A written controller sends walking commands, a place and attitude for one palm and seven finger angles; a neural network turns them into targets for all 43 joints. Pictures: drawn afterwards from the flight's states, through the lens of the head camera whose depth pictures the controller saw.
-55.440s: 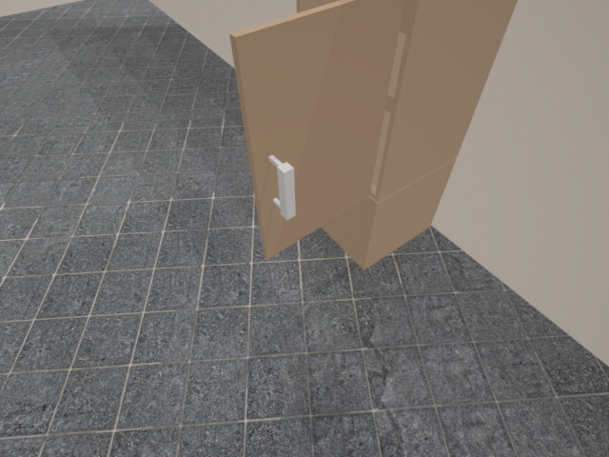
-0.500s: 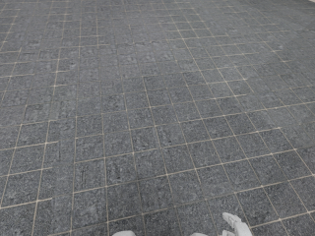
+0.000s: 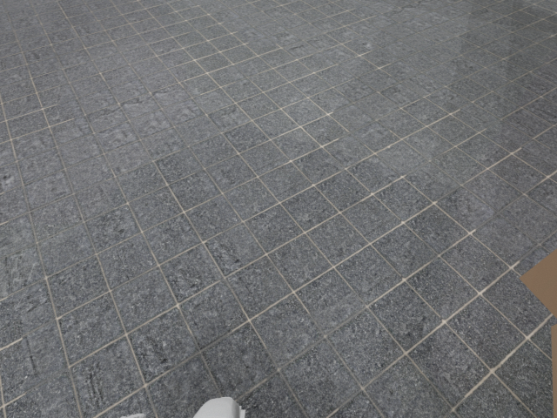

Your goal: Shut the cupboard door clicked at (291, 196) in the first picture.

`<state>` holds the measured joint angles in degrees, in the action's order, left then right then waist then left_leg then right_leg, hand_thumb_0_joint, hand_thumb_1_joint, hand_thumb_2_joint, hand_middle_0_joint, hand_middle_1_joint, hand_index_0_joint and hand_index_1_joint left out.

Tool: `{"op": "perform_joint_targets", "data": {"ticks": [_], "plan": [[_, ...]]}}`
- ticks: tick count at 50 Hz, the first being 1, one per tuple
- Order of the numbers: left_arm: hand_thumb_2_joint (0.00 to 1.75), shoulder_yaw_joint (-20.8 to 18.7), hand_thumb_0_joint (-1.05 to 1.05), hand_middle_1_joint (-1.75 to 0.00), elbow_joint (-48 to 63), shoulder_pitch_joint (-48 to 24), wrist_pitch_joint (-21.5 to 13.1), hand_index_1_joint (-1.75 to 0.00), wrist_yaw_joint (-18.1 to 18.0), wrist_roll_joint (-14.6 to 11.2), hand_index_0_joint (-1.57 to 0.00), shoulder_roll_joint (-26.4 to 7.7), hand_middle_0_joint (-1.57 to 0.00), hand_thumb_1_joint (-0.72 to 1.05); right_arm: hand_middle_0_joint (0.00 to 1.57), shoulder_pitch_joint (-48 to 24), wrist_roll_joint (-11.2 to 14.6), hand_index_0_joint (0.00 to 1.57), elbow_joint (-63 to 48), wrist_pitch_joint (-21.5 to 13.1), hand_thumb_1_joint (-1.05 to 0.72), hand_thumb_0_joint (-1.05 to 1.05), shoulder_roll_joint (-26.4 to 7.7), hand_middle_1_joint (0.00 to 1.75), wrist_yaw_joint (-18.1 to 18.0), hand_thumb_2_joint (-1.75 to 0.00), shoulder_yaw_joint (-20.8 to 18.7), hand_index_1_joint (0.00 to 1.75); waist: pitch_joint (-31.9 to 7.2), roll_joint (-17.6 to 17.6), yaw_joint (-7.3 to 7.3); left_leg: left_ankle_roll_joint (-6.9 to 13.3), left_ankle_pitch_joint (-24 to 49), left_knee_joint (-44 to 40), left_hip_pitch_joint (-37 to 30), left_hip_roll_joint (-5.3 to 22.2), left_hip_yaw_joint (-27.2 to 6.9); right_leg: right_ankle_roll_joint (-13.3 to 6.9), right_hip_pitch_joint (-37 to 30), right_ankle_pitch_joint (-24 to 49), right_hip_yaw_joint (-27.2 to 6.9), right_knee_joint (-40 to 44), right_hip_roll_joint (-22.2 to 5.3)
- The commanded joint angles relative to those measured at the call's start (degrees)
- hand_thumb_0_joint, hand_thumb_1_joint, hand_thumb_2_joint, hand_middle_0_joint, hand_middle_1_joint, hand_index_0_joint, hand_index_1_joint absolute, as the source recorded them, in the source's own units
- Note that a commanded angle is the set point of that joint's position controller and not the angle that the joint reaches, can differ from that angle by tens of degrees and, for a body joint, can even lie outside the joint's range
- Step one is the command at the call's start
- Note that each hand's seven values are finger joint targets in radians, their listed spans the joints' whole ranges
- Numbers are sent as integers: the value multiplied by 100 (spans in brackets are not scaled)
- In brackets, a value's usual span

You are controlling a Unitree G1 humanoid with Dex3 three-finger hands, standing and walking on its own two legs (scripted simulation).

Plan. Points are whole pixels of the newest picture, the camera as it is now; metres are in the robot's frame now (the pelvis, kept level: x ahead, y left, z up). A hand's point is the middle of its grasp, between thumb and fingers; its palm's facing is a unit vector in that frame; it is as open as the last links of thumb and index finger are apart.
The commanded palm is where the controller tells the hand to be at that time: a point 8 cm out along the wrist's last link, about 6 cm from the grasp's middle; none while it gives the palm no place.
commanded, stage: turn to face it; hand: left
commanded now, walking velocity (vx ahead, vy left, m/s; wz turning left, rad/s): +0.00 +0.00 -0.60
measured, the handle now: out of the picture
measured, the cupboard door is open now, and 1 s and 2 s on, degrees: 48 48 48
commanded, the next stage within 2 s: take the last steps up to it in 1.74 s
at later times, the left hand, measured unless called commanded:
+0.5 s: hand (175, 393) +0.17 +0.19 -0.16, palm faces -0.32 -0.91 -0.26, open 7.4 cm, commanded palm none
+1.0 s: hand (188, 375) +0.20 +0.18 -0.17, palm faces -0.54 -0.82 -0.20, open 7.4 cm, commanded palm none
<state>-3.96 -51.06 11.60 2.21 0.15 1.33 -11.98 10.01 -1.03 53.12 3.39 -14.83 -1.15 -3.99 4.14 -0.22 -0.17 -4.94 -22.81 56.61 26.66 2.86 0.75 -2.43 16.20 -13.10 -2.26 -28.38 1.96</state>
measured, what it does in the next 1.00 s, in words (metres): steps on the spot, turning right: left foot, then right foot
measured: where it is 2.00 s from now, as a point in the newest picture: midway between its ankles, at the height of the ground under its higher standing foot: outside the picture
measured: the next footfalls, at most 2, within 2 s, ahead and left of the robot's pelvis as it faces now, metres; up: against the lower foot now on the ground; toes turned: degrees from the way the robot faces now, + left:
left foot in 0.14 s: +0.06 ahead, +0.16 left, +0.00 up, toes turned -4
right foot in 0.48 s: -0.01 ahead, -0.10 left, +0.00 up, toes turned -23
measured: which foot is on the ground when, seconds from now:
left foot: up 0.00-0.12, down 0.14-0.48, up 0.50-0.82, down 0.84-1.00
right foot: down 0.00-0.14, up 0.16-0.46, down 0.48-0.84, up 0.86-1.00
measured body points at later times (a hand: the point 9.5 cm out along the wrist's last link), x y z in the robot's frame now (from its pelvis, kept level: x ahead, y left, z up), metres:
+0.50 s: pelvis -0.01 +0.02 -0.02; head +0.03 -0.01 +0.43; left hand +0.19 +0.24 -0.14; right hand -0.04 -0.24 -0.16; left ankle +0.02 +0.16 -0.74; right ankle -0.05 -0.09 -0.74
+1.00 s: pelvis +0.01 +0.05 +0.00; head +0.06 +0.04 +0.45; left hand +0.23 +0.22 -0.15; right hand -0.07 -0.21 -0.12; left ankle +0.07 +0.13 -0.74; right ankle -0.09 -0.05 -0.66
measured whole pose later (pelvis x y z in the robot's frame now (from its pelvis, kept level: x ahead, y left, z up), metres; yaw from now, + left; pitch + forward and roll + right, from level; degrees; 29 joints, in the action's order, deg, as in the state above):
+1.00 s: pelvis +0.01 +0.05 +0.00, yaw -36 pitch +1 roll -2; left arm -5.5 -50.8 9.7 5.0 2.2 1.1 -15.7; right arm 11.7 -1.9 49.6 0.4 -11.7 -1.6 -0.6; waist 5.3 1.9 0.7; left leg 0.8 -15.8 30.1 14.8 4.7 6.6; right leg 2.9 28.4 -26.6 -0.4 -63.6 1.0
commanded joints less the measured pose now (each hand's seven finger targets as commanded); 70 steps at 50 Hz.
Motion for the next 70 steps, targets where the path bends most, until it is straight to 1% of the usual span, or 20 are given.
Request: {"op": "perform_joint_targets", "data": {"ticks": [1, 5, 7, 8, 12, 18, 22, 23, 24, 27, 30, 40, 42, 43, 48, 57, 60, 62, 63, 70], "plan": [[90, -331, 0, -30, 400, 116, -72, -30, -58, 42, -20, -1244, -20, 90, 20, -146, 47, 20, -612, -208, -90, 0, -282, 30, -45, -90, 9, 30, -696, 871, 194, 34, -168, -1108, -76, -69, 5, -887, -767, 1815, -1734, 687, -1418], [90, -304, 0, -30, 522, -332, 10, -30, -35, -26, -20, -1128, -20, 90, 20, 611, 73, 20, -443, -330, -90, 0, -425, 30, -101, -90, -1, 30, -854, 691, -208, 166, 985, -3281, -1907, -56, -17, -281, 398, 1115, -1642, 58, -880], [90, -185, 0, -30, 792, -298, 35, -30, 62, -72, -20, -657, -20, 90, 20, 801, -60, 20, -553, -372, -90, 0, -1338, 30, -139, -90, -138, 30, -738, -1803, -254, 1207, 1368, -4317, -2366, 2321, -2319, 361, 1782, -2145, -46, -2108, 268], [90, -192, 0, -30, 879, -521, 29, -30, 91, -1, -20, -857, -20, 90, 20, 746, -80, 20, -605, -373, -90, 0, -1337, 30, -147, -90, -110, 30, -547, -1235, -285, 1570, 1788, -4193, -1825, 2594, -2439, 402, 1693, -2186, -166, -3062, -37], [90, -234, 0, -30, 600, -321, 139, -30, 215, -21, -20, -685, -20, 90, 20, 81, -103, 20, -727, -374, -90, 0, -872, 30, -162, -90, 2, 30, -488, -988, 82, 1232, 2973, -3766, -1765, 1558, -505, 590, 1497, -1355, 134, -3786, -269], [90, -145, 0, -30, 731, -663, 109, -30, 248, -23, -20, -517, -20, 90, 20, 539, -88, 20, -489, -333, -90, 0, -952, 30, -102, -90, -111, 30, -573, -1177, -207, 1231, 3367, -3406, -2079, 1689, 53, 515, 801, -1303, 656, -1974, -243], [90, -171, 0, -30, 573, -143, 1, -30, 223, -20, -20, -651, -20, 90, 20, 380, -33, 20, -488, -293, -90, 0, -1098, 30, -48, -90, -195, 30, -838, -963, 54, 784, 3062, -2459, -1767, 1560, 479, 320, -506, 20, 879, 70, -101], [90, -233, 0, -30, 443, 271, -50, -30, 176, 13, -20, -1018, -20, 90, 20, 325, 19, 20, -555, -282, -90, 0, -960, 30, 1, -90, -196, 30, -940, -288, 253, 463, 2160, -1707, -1063, 1286, 741, 137, -1396, 872, 272, 639, -572], [90, -357, 0, -30, 344, 548, -120, -30, 94, 57, -20, -1626, -20, 90, 20, 74, 38, 20, -822, -270, -90, 0, -448, 30, 18, -90, -69, 30, -788, 1651, 419, 81, -899, -463, 611, 375, 1117, -459, -2152, 2661, -1663, 918, -2063], [90, -337, 0, -30, 393, 251, -72, -30, -57, -18, -20, -1497, -20, 90, 20, -304, 31, 20, -839, -151, -90, 0, -587, 30, -101, -90, -40, 30, -529, 1628, 339, 62, -844, 1211, 1182, 291, -228, -1033, -1262, 2244, -2006, 948, -2047], [90, -234, 0, -30, 600, -286, -83, -30, -65, -5, -20, -1191, -20, 90, 20, -12, 5, 20, -627, -140, -90, 0, -499, 30, -11, -90, -28, 30, -657, 931, 5, -23, 3, 793, 549, 284, -57, -771, -757, 1866, -1141, 804, -1500], [90, -297, 0, -30, 570, -375, -2, -30, -19, -22, -20, -1287, -20, 90, 20, 574, 78, 20, -569, -309, -90, 0, -439, 30, -74, -90, 10, 30, -865, 831, -212, 103, 877, -2878, -1517, -159, 127, -415, 102, 1344, -1739, 166, -1096], [90, -169, 0, -30, 738, -112, 57, -30, 69, -109, -20, -673, -20, 90, 20, 712, -50, 20, -624, -392, -90, 0, -1373, 30, -113, -90, -132, 30, -893, -1785, -195, 951, 1197, -4153, -2567, 2011, -2065, 272, 1733, -1572, -377, -1698, 254], [90, -164, 0, -30, 803, -259, 25, -30, 90, -26, -20, -859, -20, 90, 20, 791, -51, 20, -705, -367, -90, 0, -1431, 30, -109, -90, -115, 30, -793, -1501, -279, 1423, 1449, -4149, -2049, 2610, -2409, 348, 1629, -2258, -105, -2856, 2], [90, -218, 0, -30, 526, -314, 104, -30, 228, -15, -20, -683, -20, 90, 20, 250, -77, 20, -744, -411, -90, 0, -846, 30, -178, -90, 25, 30, -537, -927, 4, 1192, 3694, -3617, -2088, 1577, -310, 610, 1668, -1326, 192, -3833, -332], [90, -126, 0, -30, 622, -679, 87, -30, 241, -21, -20, -519, -20, 90, 20, 609, -85, 20, -413, -327, -90, 0, -1055, 30, -69, -90, -142, 30, -678, -1291, -241, 1159, 3413, -3257, -2143, 1817, 323, 444, 600, -1286, 787, -1609, -229], [90, -178, 0, -30, 448, -44, 21, -30, 198, -15, -20, -736, -20, 90, 20, 334, -27, 20, -462, -290, -90, 0, -1083, 30, -22, -90, -183, 30, -773, -893, 146, 687, 2536, -2405, -1446, 1616, 731, 257, -728, 104, 817, 122, -205], [90, -355, 0, -30, 247, 554, -104, -30, 55, 35, -20, -1744, -20, 90, 20, 19, 30, 20, -833, -261, -90, 0, -385, 30, 35, -90, -12, 30, -724, 1922, 476, 27, -1409, -111, 926, 278, 1093, -686, -1957, 2682, -1964, 951, -2337], [90, -351, 0, -30, 212, 831, -84, -30, -13, -46, -20, -1812, -20, 90, 20, -229, 10, 20, -932, -171, -90, 0, -563, 30, -32, -90, 18, 30, -723, 1318, 627, 44, -1455, 664, 971, 290, 286, -1056, -1565, 3404, -2051, 851, -2591], [90, -203, 0, -30, 489, -297, -118, -30, -72, -10, -20, -1163, -20, 90, 20, 192, -6, 20, -464, -94, -90, 0, -410, 30, 18, -90, -9, 30, -645, 760, -24, -47, 206, 509, 311, 212, 47, -772, -495, 1375, -1033, 970, -1426]]}}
